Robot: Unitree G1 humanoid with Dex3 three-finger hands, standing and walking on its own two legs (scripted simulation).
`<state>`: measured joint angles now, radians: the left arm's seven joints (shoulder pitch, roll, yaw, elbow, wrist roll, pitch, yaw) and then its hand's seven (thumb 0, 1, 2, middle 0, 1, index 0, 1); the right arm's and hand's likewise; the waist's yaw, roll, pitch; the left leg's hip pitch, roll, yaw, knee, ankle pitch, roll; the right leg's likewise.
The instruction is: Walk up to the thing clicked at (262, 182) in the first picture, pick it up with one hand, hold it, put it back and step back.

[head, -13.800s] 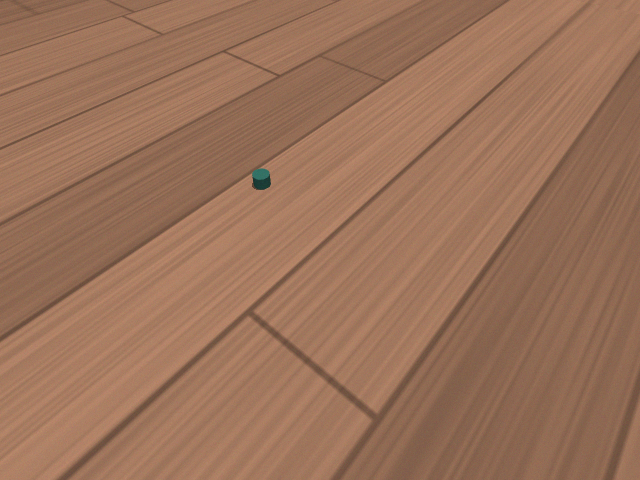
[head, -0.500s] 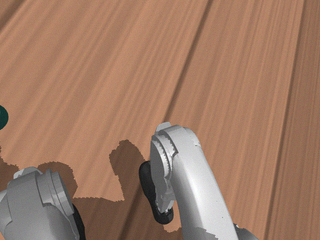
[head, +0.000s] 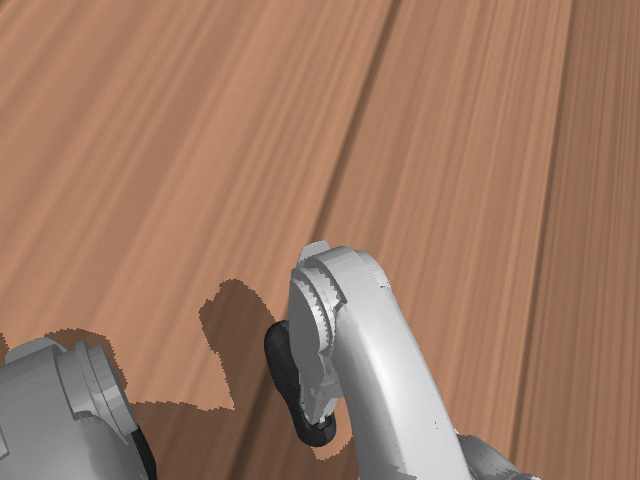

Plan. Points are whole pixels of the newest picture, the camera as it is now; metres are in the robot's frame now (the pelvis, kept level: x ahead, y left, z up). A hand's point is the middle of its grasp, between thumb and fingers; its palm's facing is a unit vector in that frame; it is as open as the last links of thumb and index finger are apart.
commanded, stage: close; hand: left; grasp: from above
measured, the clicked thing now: out of the picture +0.45 +0.29 -0.27
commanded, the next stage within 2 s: settle in 1.70 s
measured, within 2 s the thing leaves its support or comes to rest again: neither
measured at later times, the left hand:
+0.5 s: hand out of the picture +0.44 +0.29 -0.25, palm faces -0.44 -0.15 -0.89, open 12.4 cm
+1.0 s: hand out of the picture +0.45 +0.29 -0.25, palm faces -0.43 -0.14 -0.89, open 10.7 cm
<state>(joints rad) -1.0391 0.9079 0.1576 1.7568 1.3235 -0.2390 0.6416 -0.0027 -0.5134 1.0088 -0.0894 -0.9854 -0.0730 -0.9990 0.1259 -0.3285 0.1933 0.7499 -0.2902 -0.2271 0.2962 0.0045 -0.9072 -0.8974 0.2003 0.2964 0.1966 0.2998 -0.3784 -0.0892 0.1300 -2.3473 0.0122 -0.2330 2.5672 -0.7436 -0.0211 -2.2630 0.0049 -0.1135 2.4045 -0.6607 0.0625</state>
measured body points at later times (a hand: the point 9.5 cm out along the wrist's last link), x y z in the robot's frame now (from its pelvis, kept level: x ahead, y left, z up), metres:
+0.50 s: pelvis +0.00 +0.00 +0.00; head +0.27 +0.11 +0.34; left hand +0.46 +0.29 -0.19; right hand +0.02 -0.25 -0.06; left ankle +0.06 +0.13 -0.26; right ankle +0.11 -0.13 -0.26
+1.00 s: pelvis -0.01 +0.00 +0.00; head +0.27 +0.11 +0.34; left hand +0.46 +0.29 -0.19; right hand +0.03 -0.26 -0.05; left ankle +0.06 +0.13 -0.26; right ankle +0.11 -0.13 -0.26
